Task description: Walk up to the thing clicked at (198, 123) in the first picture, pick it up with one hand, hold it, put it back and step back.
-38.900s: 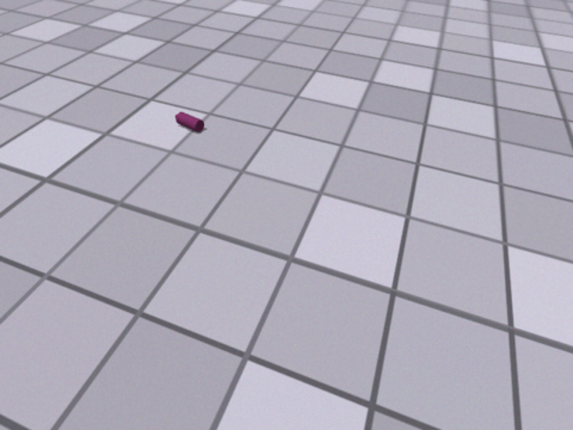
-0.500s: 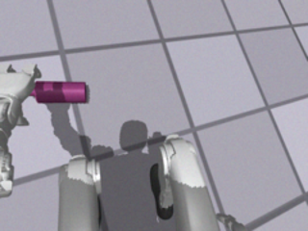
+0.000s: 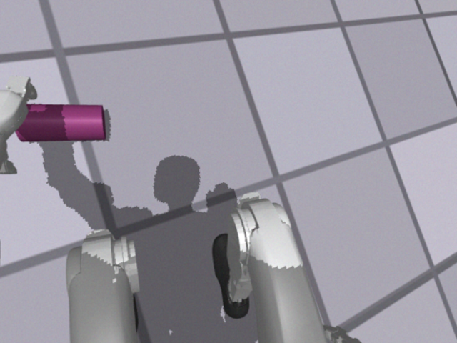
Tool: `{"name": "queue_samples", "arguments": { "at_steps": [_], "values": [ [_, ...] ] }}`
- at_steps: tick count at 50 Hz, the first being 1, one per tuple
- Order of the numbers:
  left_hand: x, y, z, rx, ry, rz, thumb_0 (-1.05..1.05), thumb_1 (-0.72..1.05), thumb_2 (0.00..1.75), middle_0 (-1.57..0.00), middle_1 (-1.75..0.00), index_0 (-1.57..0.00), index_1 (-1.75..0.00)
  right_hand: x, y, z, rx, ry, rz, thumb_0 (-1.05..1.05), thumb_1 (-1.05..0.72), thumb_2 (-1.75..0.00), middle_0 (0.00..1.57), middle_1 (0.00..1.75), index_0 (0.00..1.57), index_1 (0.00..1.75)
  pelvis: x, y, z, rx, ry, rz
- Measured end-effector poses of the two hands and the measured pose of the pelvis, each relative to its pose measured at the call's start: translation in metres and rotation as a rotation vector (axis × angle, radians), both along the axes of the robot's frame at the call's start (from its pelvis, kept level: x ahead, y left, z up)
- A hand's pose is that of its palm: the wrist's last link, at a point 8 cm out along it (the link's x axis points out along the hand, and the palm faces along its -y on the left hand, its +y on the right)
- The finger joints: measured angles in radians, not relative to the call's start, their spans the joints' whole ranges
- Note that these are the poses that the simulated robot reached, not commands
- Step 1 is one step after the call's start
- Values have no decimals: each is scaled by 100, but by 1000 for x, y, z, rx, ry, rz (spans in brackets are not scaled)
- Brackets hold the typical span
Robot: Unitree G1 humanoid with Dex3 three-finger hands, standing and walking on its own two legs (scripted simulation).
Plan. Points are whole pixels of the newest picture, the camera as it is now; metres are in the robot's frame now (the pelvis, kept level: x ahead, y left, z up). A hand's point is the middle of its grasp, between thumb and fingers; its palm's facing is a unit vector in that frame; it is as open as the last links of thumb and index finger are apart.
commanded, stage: rise first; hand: left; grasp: from above
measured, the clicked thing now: (55, 122) +0.56 +0.21 -0.32
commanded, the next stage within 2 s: none
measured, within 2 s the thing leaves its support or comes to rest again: neither
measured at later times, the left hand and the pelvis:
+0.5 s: hand (13, 134) +0.50 +0.25 -0.20, palm faces -0.47 -0.01 -0.88, open 13.8 cm; pelvis -0.01 +0.00 -0.02, yaw -1 degrees
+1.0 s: hand (21, 126) +0.51 +0.23 -0.20, palm faces -0.46 +0.00 -0.89, open 13.8 cm; pelvis +0.00 +0.00 -0.02, yaw -2 degrees
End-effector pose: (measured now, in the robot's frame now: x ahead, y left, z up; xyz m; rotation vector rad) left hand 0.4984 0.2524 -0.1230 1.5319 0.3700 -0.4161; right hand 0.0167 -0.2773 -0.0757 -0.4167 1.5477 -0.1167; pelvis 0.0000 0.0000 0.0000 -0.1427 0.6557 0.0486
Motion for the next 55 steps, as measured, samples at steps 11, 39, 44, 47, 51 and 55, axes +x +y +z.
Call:
{"name": "queue_samples", "arguments": {
  "at_steps": [11, 39, 44, 47, 51, 55],
  "values": [
    [7, -7, -5, -9, 0, 5, 0, -45, 95, -9, -99, -11, -97, -7, 0, -2, 3, 3, 4, 0, -91, -89, 20, 30, 21, 30, -2, -1, -6, -3, -9, -8],
    [17, -7, -22, -12, -28, 1, 0, -44, 94, -8, -102, -11, -100, -12, 10, -9, -5, -1, 17, 0, -91, -89, 20, 30, 21, 30, -3, 3, -20, -27, -18, -14],
    [20, -11, -22, -15, -23, -4, 0, -44, 93, -8, -103, -11, -100, -16, 12, -6, -6, 2, 13, 0, -91, -89, 20, 30, 21, 30, -4, 4, -20, -31, -17, -15],
    [21, -14, -22, -15, -19, -10, 0, -44, 94, -8, -103, -11, -100, -18, 13, -5, -5, 4, 10, 0, -91, -89, 20, 30, 21, 30, -4, 5, -20, -32, -17, -15],
    [23, -17, -20, -16, -26, -18, 0, -45, 94, -8, -103, -11, -101, -23, 14, -3, -2, 11, 4, 0, -91, -89, 20, 30, 21, 30, -4, 5, -19, -32, -15, -16],
    [23, -19, -18, -10, -23, -20, 0, -45, 95, -8, -103, -10, -101, -26, 14, -3, 2, 15, -2, 0, -91, -89, 20, 30, 21, 30, -4, 4, -19, -30, -16, -17]
  ]
}}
